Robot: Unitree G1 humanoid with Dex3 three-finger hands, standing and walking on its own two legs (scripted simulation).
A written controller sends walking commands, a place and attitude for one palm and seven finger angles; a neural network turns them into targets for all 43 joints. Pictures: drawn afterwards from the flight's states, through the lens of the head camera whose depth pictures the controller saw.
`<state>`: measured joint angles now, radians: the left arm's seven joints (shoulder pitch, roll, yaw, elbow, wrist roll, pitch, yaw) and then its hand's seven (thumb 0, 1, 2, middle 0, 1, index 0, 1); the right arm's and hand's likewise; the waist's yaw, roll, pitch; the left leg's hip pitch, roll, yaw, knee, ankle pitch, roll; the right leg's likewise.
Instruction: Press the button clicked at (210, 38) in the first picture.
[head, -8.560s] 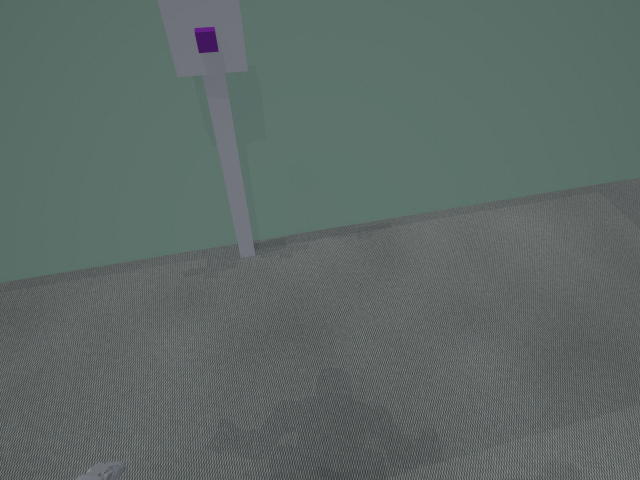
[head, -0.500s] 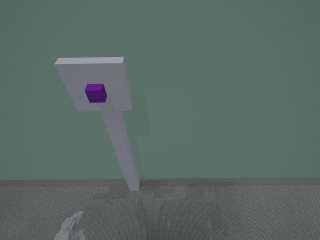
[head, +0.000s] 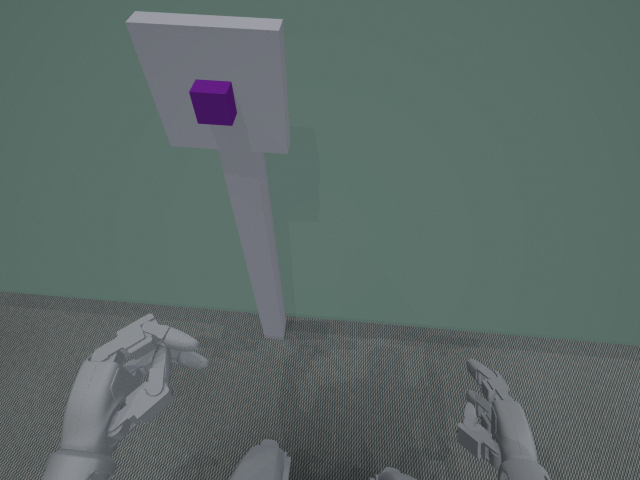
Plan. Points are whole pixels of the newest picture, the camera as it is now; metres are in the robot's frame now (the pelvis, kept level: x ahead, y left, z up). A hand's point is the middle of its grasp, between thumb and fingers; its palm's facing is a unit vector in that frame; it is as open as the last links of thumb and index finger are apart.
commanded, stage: raise the hand and make a fist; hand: left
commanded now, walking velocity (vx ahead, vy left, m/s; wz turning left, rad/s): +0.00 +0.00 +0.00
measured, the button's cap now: (214, 101) +0.53 +0.20 +0.17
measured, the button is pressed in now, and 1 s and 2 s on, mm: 0 0 0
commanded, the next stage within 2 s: aim a knuckle at the button in 1.38 s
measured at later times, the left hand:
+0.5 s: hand (133, 347) +0.22 +0.21 +0.11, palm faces +0.03 -1.00 -0.07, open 3.1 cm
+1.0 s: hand (96, 281) +0.26 +0.23 +0.17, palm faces +0.04 -1.00 -0.07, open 3.1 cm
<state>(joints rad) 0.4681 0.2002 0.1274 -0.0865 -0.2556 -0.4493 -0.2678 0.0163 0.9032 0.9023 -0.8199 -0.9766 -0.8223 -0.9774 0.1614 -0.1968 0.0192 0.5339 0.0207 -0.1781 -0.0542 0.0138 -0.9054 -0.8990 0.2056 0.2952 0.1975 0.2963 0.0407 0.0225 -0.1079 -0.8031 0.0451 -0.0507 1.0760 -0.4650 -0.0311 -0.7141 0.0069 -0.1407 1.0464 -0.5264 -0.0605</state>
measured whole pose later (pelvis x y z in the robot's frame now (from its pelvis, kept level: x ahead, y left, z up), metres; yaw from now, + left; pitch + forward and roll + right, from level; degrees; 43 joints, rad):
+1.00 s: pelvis +0.02 +0.03 +0.06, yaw -1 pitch +2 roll -1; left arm 0.28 0.29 0.26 -0.12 -0.31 -0.09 -0.27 0.02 0.90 0.90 -1.30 -1.50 -1.30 -1.50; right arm 0.25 -0.25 0.06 0.60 0.05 -0.25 -0.07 0.02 -0.90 -0.90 0.21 0.30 0.20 0.30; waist 0.04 0.05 -0.07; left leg -0.39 0.02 0.00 0.70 -0.34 0.01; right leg -0.31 -0.01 -0.09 0.65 -0.38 -0.01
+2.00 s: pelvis +0.01 +0.02 +0.06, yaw -2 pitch +2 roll +0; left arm -0.06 0.26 0.23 0.23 -0.24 -0.13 -0.19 0.02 0.90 0.90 -1.30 -1.50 -1.30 -1.50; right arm 0.25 -0.26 0.04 0.64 0.05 -0.21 -0.08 0.02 -0.90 -0.90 0.21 0.30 0.20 0.30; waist 0.00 0.04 -0.03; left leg -0.37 0.03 0.03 0.63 -0.29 0.00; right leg -0.32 0.00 -0.06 0.63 -0.34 -0.03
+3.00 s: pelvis +0.01 +0.02 +0.05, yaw -3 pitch +8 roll -1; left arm -0.50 0.28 0.26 0.76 -0.17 -0.29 -0.10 0.02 0.90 0.90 -1.30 -1.50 -1.30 -1.50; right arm 0.34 -0.26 0.01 0.65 0.04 -0.02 -0.03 0.01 -0.91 -0.90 0.21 0.30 0.20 0.30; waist -0.06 0.03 -0.06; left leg -0.53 0.04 0.04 0.73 -0.33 0.01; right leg -0.48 0.01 -0.05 0.71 -0.36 -0.02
